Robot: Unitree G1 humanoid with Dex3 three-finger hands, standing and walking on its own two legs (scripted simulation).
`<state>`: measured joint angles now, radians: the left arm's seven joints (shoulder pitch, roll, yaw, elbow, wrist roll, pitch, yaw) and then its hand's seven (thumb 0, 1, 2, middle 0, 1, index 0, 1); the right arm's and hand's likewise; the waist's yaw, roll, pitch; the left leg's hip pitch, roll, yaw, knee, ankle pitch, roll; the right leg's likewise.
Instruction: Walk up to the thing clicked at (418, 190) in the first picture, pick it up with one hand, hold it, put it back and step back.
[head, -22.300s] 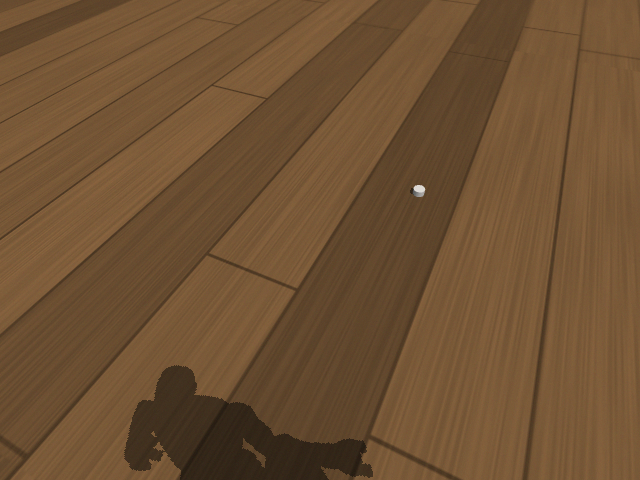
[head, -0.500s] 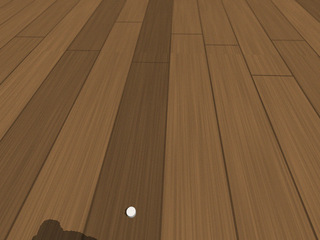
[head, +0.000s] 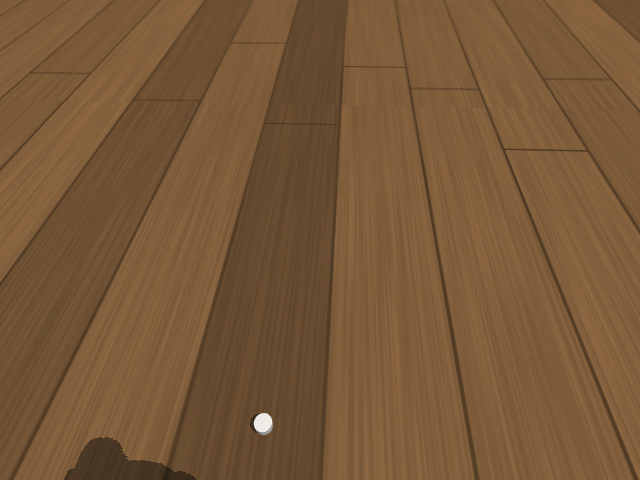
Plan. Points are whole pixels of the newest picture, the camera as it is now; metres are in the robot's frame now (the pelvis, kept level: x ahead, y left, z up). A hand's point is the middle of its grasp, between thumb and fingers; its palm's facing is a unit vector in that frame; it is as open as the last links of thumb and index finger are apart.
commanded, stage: stand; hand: left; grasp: from above
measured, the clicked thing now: (263, 424) +0.43 +0.22 -0.77
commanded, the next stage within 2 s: rise first in 0.14 s
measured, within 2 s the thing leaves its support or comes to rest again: neither
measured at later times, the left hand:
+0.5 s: hand out of the picture +0.16 +0.25 -0.17, palm faces -0.02 -0.94 -0.34, open 9.3 cm
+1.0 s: hand out of the picture +0.12 +0.26 -0.23, palm faces -0.16 -0.88 -0.45, open 13.8 cm
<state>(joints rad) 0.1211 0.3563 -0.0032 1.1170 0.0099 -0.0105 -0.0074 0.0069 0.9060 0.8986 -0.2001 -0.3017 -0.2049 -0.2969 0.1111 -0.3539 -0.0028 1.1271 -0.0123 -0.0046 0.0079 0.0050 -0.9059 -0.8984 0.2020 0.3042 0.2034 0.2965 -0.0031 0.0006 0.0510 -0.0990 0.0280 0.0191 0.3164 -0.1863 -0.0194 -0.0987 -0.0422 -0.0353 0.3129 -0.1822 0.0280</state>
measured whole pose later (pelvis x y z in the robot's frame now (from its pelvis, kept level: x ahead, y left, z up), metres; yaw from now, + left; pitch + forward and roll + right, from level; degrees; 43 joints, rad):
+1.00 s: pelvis -0.02 +0.01 -0.09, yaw +0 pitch +17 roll -2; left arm 0.21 0.31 0.13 0.53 0.25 0.19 0.01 0.00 -0.48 0.95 -0.14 -0.99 -0.13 -1.00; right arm 0.20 -0.24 -0.04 0.58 0.00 -0.12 0.00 0.01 -0.88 -0.89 0.20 0.30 0.20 0.30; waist -0.03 0.00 -0.10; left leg -0.90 0.05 -0.02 1.12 -0.52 -0.01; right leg -0.87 -0.04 -0.03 1.07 -0.49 0.03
